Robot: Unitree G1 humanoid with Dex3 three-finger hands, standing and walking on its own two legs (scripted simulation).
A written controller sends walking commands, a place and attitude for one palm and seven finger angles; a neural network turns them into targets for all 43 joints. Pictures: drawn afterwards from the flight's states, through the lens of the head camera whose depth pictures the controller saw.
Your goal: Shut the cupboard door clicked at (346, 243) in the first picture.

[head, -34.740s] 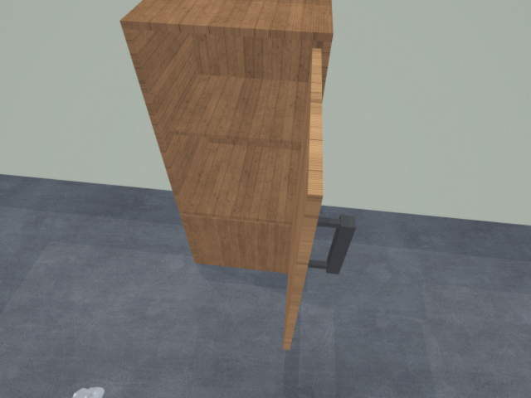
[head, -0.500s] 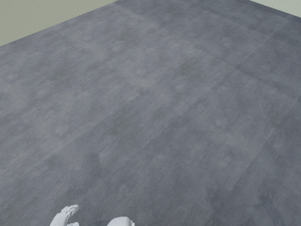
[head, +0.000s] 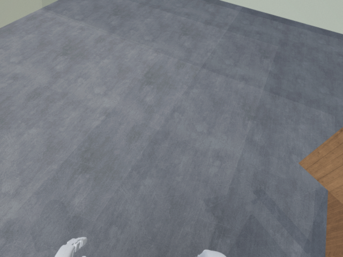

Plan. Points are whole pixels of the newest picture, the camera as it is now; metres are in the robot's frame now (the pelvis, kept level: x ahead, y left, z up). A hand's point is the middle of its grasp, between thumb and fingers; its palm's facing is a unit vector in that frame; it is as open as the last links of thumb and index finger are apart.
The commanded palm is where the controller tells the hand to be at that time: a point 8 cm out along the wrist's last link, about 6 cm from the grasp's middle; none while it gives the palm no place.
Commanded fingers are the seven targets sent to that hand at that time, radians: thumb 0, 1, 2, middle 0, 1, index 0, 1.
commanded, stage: turn to face it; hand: left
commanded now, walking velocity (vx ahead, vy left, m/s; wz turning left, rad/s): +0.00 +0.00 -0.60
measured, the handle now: out of the picture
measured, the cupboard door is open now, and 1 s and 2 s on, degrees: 61 61 61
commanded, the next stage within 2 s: take the last steps up to it in 1.54 s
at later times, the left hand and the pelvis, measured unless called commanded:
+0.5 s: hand (103, 248) +0.16 +0.18 -0.18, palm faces -0.26 -0.94 -0.20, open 7.4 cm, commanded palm none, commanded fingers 0.00 0.90 0.90 -0.20 -0.30 -0.20 -0.30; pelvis +0.02 +0.01 -0.01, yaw -17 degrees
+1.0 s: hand (132, 225) +0.21 +0.11 -0.17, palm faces -0.54 -0.81 -0.24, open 7.4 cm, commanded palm none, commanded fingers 0.00 0.90 0.90 -0.20 -0.30 -0.20 -0.30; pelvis +0.03 -0.01 -0.01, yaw -34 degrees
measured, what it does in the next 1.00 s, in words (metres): steps on the spot, turning right: right foot, then left foot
